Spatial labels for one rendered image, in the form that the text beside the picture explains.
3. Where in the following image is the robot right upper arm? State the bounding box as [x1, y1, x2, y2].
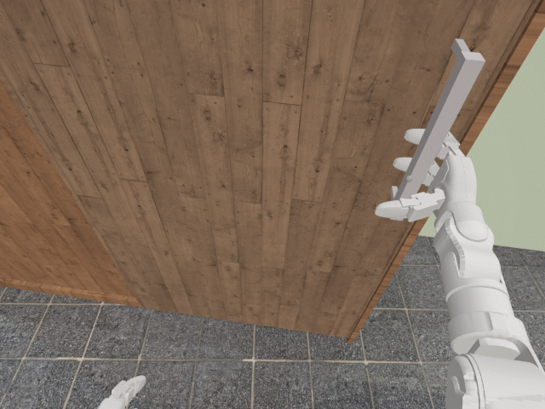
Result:
[445, 353, 545, 409]

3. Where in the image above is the robot right forearm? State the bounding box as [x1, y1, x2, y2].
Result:
[433, 202, 545, 376]

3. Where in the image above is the wardrobe door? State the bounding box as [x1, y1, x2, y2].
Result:
[0, 0, 540, 338]
[0, 80, 135, 297]

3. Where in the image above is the robot right hand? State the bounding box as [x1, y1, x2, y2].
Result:
[375, 129, 477, 222]

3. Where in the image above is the handle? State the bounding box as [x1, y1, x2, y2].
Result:
[390, 38, 485, 221]

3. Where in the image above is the robot left hand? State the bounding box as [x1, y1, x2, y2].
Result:
[97, 375, 146, 409]

